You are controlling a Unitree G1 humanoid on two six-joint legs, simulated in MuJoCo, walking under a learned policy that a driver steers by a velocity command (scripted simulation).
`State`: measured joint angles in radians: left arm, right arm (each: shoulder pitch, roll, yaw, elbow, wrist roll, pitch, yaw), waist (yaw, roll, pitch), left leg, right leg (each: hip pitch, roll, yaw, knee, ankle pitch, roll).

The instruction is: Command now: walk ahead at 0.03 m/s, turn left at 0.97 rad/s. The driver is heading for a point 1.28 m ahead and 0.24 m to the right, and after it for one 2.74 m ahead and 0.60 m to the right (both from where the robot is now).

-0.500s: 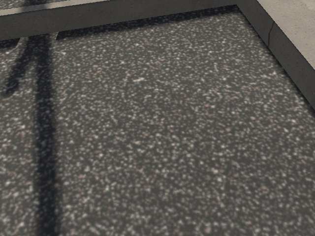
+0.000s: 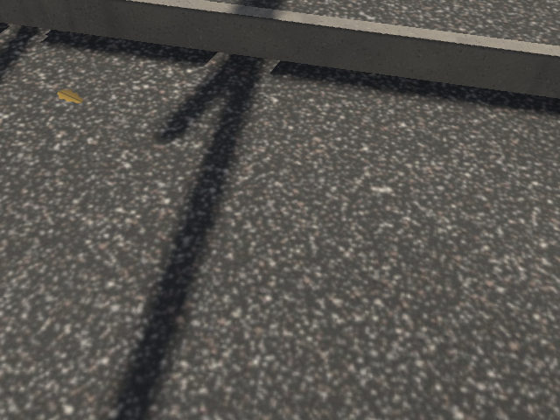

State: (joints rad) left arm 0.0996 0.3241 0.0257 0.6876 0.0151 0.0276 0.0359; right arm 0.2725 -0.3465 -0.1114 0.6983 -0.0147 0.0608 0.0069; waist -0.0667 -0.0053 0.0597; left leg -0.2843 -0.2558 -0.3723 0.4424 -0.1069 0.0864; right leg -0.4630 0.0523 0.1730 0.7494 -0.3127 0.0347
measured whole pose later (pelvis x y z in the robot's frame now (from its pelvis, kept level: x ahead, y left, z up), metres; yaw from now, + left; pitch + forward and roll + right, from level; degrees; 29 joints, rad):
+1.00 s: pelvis +0.36 -0.14 -0.05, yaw -21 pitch +2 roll -1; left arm 0.10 0.34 0.06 0.66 0.02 0.01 -0.06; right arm 0.40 -0.28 -0.03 0.86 -0.04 -0.07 0.00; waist -0.03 -0.01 0.05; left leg -0.05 0.10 0.08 1.20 -0.34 -0.03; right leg -0.59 0.10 -0.12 0.81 -0.25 -0.18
